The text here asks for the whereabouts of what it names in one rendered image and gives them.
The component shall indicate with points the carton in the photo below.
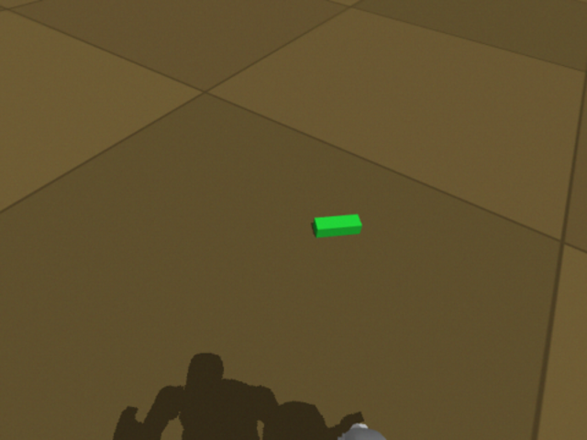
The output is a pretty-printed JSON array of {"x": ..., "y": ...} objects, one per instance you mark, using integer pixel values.
[{"x": 341, "y": 225}]

